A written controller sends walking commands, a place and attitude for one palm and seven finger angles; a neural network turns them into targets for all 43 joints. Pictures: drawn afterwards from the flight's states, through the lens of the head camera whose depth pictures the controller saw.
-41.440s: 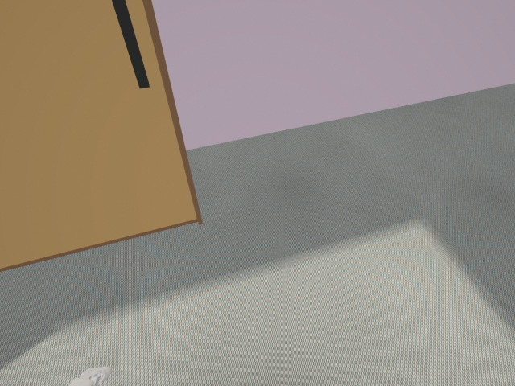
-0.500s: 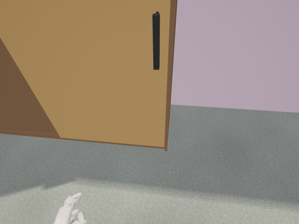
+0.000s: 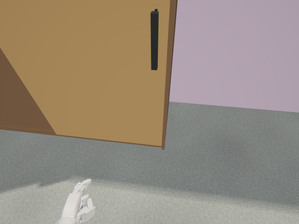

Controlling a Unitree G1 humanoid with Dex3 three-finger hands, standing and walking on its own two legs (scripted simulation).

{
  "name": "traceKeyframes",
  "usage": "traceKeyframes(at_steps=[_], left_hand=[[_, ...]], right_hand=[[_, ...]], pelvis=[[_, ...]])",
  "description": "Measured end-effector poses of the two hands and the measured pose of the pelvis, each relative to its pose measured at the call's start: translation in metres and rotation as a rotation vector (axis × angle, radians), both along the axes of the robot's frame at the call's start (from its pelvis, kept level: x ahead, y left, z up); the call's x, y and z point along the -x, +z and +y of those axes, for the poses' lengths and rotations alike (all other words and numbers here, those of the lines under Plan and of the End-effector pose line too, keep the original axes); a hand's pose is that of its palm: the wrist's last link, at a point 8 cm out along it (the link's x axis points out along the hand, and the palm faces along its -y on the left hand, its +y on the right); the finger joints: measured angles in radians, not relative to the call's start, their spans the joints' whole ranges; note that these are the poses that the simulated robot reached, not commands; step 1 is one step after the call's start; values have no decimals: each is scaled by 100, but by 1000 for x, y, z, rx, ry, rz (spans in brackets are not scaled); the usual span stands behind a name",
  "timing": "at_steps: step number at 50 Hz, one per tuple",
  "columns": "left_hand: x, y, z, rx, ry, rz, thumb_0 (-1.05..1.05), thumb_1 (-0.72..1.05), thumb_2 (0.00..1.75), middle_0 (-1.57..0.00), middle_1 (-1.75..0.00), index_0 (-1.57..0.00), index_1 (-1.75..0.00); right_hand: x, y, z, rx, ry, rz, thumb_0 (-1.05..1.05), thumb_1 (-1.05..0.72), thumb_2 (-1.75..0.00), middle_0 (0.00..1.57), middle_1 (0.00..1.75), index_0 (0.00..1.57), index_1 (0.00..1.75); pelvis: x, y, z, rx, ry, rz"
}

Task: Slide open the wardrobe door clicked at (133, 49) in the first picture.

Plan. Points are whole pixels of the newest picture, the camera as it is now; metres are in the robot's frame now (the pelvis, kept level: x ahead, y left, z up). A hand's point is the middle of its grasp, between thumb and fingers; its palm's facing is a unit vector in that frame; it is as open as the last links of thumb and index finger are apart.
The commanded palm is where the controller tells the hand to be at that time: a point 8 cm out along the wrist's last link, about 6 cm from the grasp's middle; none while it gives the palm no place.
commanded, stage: let the arm hang, fingers relaxed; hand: right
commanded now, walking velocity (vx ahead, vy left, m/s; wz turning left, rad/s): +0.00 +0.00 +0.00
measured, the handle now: (155, 41) +0.79 +0.03 +0.13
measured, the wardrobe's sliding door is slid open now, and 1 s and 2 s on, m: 0.00 0.00 0.00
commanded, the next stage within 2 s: look to check the result in 1.16 s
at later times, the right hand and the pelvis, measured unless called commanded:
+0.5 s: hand out of the picture -0.08 -0.18 -0.18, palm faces +0.01 +0.99 -0.14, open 7.2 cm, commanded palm none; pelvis -0.04 -0.01 +0.00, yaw -1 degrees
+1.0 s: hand out of the picture -0.03 -0.22 -0.17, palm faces +0.01 +0.97 -0.24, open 7.4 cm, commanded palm none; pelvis -0.04 -0.01 +0.00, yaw +0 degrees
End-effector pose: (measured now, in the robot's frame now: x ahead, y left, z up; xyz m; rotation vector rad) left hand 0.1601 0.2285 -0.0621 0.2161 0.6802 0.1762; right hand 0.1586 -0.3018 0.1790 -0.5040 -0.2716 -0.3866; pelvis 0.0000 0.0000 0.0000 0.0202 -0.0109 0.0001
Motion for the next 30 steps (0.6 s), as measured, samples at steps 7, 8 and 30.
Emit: traceKeyframes(at_steps=[7, 8, 30], left_hand=[[11, -20, 9, 10, -77, 69, 1, 91, 89, -20, -30, -21, -30], [14, -26, 12, 8, -84, 99, 1, 90, 89, -20, -30, -21, -30], [231, -68, 0, 39, 126, 773, 1, 91, 89, -20, -30, -20, -30]], right_hand=[[-7, -77, -12, -88, -12, 325, 0, -90, -90, 20, 30, 20, 30], [-7, -109, -12, -131, -22, 460, 0, -90, -90, 20, 30, 20, 30], [277, -323, 57, -612, -275, 1766, 1, -93, -90, 20, 30, 20, 30]], pelvis=[[14, -5, -8, -3, -20, 13], [17, -6, -9, -1, -23, 13], [40, 2, -13, -5, -13, -22]])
